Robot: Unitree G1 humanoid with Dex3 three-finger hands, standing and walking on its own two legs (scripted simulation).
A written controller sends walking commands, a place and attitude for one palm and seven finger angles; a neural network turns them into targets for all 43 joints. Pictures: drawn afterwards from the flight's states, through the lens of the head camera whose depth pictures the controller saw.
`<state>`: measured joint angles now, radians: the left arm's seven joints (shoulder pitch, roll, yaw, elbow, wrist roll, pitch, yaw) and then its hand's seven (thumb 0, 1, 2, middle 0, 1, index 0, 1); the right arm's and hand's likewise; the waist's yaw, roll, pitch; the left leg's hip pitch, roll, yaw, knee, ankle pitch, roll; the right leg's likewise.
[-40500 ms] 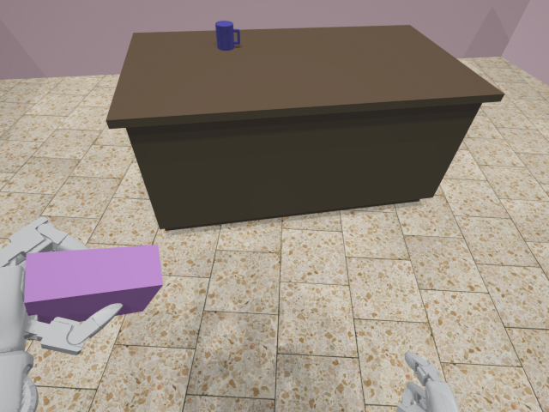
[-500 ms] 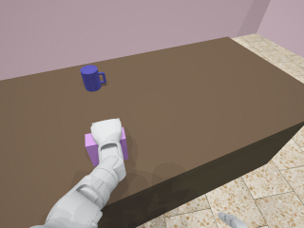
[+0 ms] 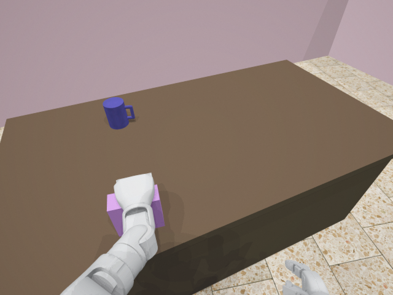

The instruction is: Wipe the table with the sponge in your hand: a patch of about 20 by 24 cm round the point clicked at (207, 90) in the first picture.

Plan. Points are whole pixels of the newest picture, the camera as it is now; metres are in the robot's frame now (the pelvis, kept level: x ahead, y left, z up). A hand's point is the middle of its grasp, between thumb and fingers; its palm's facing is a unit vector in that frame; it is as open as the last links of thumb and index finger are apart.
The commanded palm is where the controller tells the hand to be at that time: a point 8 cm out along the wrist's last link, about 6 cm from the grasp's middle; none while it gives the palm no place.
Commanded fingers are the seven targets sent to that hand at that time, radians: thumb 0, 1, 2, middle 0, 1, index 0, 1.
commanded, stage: wipe back along the third lane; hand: left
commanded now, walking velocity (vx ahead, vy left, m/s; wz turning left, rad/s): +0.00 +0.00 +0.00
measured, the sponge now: (139, 215) +0.32 +0.18 -0.05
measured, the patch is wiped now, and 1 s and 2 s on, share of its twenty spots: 1.00 1.00 1.00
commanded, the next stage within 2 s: slide back across to the middle lane in 0.92 s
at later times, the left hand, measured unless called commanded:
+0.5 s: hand (141, 207) +0.32 +0.17 -0.01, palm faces -0.06 -0.01 -1.00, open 9.2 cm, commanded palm +0.28 +0.14 +0.02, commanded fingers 0.00 0.10 1.30 -1.20 -1.60 -1.20 -1.60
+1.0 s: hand (141, 207) +0.32 +0.17 -0.01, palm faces -0.05 -0.02 -1.00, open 9.2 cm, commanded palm +0.28 +0.15 +0.02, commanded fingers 0.00 0.10 1.30 -1.20 -1.60 -1.20 -1.60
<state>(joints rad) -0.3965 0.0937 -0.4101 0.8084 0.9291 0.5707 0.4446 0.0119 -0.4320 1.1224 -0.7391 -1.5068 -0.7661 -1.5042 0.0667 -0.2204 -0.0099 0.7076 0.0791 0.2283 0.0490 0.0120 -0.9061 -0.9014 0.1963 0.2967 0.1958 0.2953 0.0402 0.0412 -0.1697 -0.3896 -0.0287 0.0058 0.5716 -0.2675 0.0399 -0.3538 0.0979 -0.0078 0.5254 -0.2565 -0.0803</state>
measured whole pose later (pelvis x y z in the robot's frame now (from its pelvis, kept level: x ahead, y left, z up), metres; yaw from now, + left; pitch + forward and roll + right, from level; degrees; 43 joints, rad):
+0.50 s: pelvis +0.00 -0.01 +0.00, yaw +1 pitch +5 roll +0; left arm -0.38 0.10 -0.42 0.77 0.95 0.58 0.42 0.00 -0.44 1.12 -0.75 -1.50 -0.78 -1.49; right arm 0.06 -0.22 -0.01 0.71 0.08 0.23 0.05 0.01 -0.91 -0.90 0.20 0.30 0.20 0.30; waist 0.05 0.04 -0.16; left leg -0.41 -0.03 -0.01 0.60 -0.28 0.02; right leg -0.38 0.10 -0.02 0.57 -0.28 -0.10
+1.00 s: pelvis -0.01 -0.01 -0.01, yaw +0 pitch +5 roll +0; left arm -0.41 0.10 -0.39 0.82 0.93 0.55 0.44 0.01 -0.44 1.12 -0.75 -1.49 -0.78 -1.49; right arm 0.07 -0.22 -0.01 0.71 0.08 0.22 0.04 0.01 -0.91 -0.90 0.20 0.30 0.20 0.30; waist 0.04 0.04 -0.17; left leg -0.44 -0.02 0.00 0.62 -0.27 0.02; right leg -0.41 0.10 -0.02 0.59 -0.27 -0.10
